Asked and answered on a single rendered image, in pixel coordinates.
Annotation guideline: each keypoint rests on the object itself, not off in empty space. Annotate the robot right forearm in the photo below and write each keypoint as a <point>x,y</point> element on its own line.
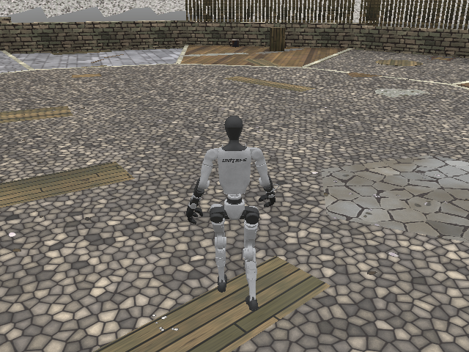
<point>269,190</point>

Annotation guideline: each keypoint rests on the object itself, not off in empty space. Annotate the right robot shin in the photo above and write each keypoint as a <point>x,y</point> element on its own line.
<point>251,272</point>

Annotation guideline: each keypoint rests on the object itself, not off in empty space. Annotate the robot right hand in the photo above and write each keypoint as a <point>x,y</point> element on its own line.
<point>271,202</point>

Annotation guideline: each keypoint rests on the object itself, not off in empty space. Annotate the robot left forearm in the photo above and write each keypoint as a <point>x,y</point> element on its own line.
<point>196,197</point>

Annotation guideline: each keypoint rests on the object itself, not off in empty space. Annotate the robot left hand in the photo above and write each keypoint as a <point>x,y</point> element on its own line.
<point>190,213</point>

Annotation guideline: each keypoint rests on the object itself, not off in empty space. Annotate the robot left thigh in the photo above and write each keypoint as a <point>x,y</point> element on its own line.
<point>217,219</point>

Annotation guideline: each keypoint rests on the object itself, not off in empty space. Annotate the right robot upper arm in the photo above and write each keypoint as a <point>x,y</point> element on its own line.
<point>261,165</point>

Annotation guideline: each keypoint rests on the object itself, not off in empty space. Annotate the left robot upper arm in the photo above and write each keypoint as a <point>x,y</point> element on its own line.
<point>207,166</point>

